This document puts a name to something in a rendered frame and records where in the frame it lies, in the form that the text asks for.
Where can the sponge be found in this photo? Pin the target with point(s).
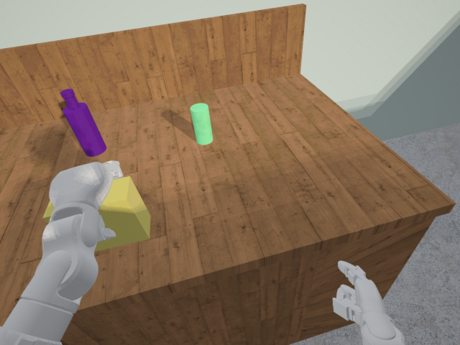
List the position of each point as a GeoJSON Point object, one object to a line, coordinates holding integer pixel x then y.
{"type": "Point", "coordinates": [124, 212]}

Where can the left robot hand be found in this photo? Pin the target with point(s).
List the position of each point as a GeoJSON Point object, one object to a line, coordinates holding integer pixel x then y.
{"type": "Point", "coordinates": [89, 184]}

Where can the right robot hand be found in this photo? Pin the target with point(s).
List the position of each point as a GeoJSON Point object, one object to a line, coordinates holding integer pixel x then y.
{"type": "Point", "coordinates": [351, 304]}

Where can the table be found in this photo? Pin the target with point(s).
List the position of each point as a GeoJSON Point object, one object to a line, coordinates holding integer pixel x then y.
{"type": "Point", "coordinates": [245, 232]}

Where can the left robot forearm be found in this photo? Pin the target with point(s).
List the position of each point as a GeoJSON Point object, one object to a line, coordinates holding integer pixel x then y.
{"type": "Point", "coordinates": [66, 272]}

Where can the right robot forearm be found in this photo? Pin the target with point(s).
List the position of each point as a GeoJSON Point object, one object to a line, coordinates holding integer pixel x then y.
{"type": "Point", "coordinates": [377, 328]}

